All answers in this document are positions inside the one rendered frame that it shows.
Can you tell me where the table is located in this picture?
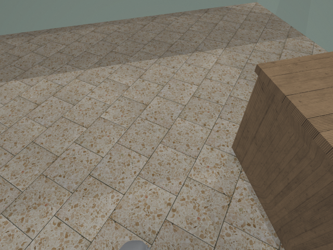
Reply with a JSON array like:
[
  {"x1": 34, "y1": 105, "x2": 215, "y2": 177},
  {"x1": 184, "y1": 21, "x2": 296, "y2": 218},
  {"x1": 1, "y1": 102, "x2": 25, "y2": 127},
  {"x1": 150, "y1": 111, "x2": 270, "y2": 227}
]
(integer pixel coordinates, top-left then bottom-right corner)
[{"x1": 232, "y1": 52, "x2": 333, "y2": 250}]

